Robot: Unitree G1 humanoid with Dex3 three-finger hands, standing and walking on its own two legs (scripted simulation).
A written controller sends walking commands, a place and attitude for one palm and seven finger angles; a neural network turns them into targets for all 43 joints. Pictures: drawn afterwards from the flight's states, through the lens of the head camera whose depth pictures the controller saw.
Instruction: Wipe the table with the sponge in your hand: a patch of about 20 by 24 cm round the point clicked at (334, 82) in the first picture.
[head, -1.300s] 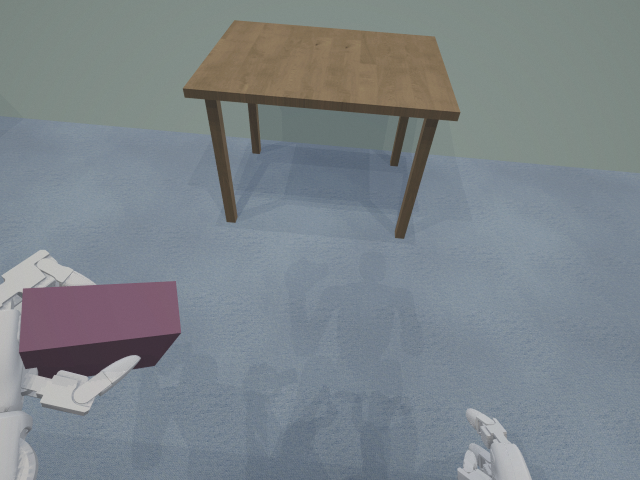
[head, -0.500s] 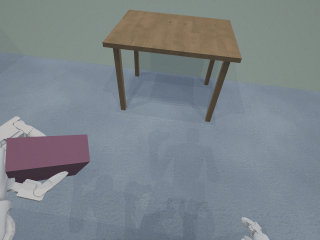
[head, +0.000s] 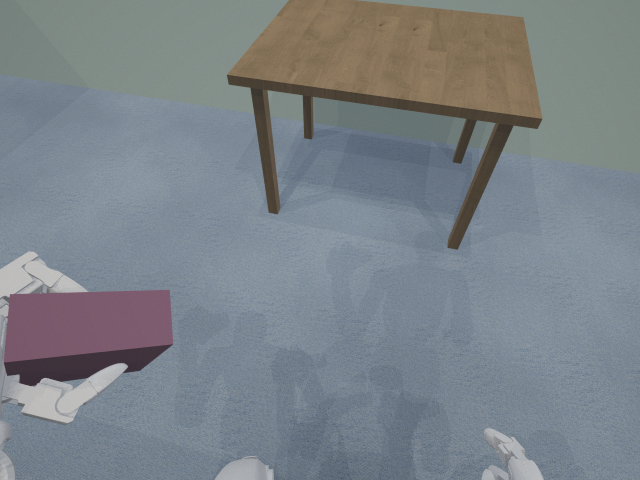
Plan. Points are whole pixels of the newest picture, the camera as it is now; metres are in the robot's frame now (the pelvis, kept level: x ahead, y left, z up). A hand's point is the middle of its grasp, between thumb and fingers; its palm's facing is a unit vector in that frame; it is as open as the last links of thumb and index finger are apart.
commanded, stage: walk to a spot facing it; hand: left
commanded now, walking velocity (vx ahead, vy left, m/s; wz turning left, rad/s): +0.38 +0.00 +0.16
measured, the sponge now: (110, 338) +0.22 +0.21 +0.14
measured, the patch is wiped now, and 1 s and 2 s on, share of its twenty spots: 0.00 0.00 0.00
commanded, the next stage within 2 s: none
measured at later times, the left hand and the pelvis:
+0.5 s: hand (167, 200) +0.37 +0.19 +0.17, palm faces +0.46 -0.72 -0.52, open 9.4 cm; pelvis +0.17 -0.06 -0.02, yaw +4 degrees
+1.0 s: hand (173, 123) +0.51 +0.22 +0.17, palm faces +0.58 -0.67 -0.46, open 9.4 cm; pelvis +0.35 -0.06 -0.03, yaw +14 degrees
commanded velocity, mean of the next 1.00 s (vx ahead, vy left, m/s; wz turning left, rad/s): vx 0.30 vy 0.00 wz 0.40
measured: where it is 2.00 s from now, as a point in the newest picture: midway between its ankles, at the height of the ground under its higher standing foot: (378, 410)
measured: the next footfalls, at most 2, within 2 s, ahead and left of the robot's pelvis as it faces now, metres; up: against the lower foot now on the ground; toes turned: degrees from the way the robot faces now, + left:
left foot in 0.12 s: +0.16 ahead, +0.14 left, +0.00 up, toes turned +11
right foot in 0.46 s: +0.26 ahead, -0.15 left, +0.00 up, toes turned -8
